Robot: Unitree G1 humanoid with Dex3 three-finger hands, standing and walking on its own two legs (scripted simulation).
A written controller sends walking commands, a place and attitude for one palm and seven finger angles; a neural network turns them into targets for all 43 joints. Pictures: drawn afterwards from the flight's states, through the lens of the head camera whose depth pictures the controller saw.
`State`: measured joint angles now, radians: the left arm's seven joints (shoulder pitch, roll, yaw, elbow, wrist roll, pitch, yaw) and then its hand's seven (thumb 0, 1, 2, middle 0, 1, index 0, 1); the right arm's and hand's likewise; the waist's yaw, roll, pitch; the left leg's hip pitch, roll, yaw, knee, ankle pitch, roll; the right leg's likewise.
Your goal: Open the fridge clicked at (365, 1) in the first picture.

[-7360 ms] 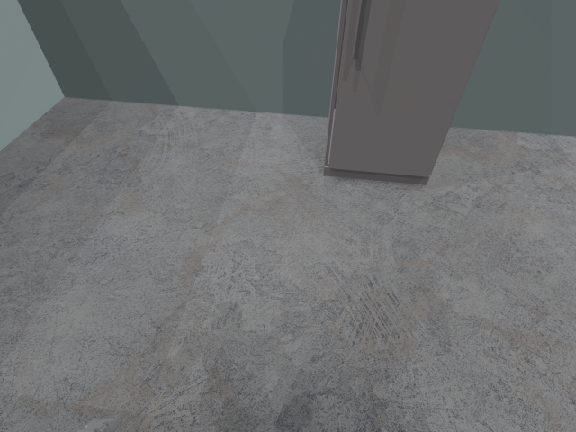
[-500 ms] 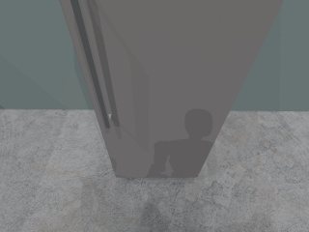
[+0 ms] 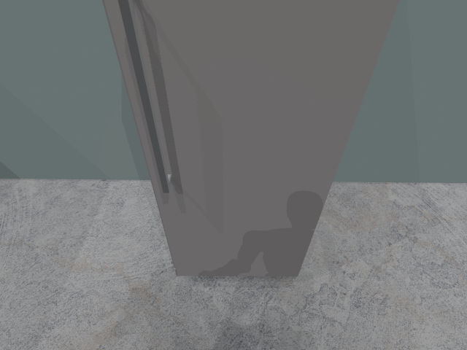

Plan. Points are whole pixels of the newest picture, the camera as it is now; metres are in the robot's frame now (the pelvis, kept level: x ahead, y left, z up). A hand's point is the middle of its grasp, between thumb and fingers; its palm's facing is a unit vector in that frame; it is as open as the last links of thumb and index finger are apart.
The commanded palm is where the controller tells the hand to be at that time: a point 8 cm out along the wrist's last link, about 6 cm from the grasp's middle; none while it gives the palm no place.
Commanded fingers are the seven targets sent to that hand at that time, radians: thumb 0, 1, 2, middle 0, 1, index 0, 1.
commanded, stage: come to a stop and stand still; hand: left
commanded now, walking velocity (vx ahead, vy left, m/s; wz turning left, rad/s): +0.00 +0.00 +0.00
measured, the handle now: (152, 111) +0.55 +0.21 +0.15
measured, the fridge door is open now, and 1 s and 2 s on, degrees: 0 0 0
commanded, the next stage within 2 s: look again from close up in 0.22 s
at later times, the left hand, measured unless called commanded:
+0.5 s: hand out of the picture +0.04 +0.25 -0.16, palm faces +0.00 -0.95 -0.30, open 7.3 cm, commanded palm none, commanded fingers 0.00 0.90 0.90 -0.20 -0.30 -0.20 -0.30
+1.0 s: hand out of the picture +0.09 +0.24 -0.15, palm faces +0.01 -0.95 -0.32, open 7.3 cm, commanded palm none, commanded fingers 0.00 0.90 0.90 -0.20 -0.30 -0.20 -0.30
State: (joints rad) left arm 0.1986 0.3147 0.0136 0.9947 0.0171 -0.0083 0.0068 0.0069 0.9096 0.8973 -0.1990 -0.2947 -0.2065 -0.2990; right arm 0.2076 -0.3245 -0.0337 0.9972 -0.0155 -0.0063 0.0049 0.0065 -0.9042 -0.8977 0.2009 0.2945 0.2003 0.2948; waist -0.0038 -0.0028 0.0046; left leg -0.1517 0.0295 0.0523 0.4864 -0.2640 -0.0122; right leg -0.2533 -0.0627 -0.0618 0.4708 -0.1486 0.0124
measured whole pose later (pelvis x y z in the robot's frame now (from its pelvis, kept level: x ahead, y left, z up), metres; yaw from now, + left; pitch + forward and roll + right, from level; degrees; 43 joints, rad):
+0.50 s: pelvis +0.01 +0.01 +0.00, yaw +1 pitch -3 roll +0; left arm 0.22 0.30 0.00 1.08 0.01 0.00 0.01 0.01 0.91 0.90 -0.20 -0.29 -0.21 -0.30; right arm 0.24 -0.29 -0.01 1.09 -0.01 0.00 0.01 0.01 -0.90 -0.90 0.20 0.29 0.20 0.30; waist 0.00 -0.01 0.04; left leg -0.15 0.01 0.04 0.45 -0.24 0.00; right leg -0.24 -0.08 -0.06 0.42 -0.12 0.03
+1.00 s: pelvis +0.02 +0.01 +0.01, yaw +1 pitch -3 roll +0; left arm 0.16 0.31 0.00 1.07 0.01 -0.01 0.01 0.01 0.91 0.90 -0.20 -0.29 -0.21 -0.30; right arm 0.13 -0.31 -0.01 1.09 -0.01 -0.01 0.01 0.01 -0.90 -0.90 0.20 0.29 0.20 0.30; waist 0.00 0.00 0.05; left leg -0.09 0.02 0.03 0.38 -0.23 -0.01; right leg -0.19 -0.07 -0.08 0.37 -0.13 0.03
